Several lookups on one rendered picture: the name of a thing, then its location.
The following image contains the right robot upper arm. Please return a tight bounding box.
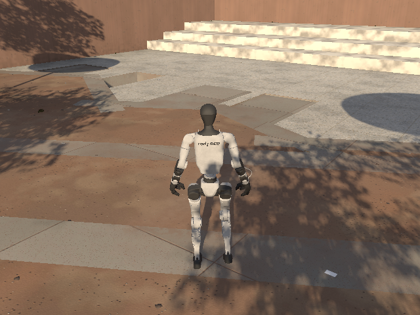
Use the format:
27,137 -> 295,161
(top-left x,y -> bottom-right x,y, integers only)
222,132 -> 242,169

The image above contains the right robot thigh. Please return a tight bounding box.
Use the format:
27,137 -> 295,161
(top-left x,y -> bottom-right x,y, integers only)
219,182 -> 232,221

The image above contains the left robot forearm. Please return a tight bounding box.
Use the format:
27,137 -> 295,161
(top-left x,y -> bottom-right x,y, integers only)
171,159 -> 184,184

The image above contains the robot left hand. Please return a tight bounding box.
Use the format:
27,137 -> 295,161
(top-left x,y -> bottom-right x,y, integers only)
170,182 -> 185,196

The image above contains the robot right hand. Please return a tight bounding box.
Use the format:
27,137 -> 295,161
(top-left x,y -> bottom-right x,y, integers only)
236,182 -> 251,196

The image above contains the left robot upper arm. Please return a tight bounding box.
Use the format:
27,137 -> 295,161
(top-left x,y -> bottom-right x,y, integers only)
177,133 -> 195,169

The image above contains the right robot forearm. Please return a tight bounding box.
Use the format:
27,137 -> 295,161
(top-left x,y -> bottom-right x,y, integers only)
235,159 -> 249,184

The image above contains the robot left shin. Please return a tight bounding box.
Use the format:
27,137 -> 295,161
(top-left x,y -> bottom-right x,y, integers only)
191,218 -> 201,261

